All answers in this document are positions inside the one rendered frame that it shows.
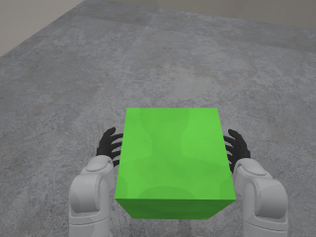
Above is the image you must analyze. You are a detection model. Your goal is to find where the robot right hand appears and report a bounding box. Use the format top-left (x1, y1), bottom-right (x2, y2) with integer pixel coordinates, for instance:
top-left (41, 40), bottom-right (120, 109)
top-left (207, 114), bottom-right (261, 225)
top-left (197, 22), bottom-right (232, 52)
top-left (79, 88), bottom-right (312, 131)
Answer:
top-left (223, 128), bottom-right (251, 174)

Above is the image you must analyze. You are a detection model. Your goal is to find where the robot right forearm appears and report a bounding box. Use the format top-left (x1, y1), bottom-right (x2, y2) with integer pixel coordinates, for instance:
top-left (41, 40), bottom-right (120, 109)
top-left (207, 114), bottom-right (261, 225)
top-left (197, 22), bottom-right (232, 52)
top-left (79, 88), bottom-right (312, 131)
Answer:
top-left (233, 158), bottom-right (288, 237)

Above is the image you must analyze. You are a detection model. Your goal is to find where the carton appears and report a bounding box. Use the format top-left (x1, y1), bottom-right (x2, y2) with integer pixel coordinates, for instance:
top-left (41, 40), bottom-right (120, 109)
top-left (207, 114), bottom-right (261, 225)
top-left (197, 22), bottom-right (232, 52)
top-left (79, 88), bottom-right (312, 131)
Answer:
top-left (115, 108), bottom-right (236, 220)

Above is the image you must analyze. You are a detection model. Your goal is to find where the robot left forearm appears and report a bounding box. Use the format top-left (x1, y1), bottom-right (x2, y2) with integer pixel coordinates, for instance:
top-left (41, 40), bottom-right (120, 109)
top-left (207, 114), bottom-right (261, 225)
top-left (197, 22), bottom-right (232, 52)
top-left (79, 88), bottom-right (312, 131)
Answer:
top-left (68, 155), bottom-right (116, 237)

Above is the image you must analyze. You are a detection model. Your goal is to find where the robot left hand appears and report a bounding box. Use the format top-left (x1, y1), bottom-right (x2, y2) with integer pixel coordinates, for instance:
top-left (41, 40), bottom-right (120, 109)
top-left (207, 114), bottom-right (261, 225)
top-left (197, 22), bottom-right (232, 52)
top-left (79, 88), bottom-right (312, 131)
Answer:
top-left (96, 127), bottom-right (123, 167)

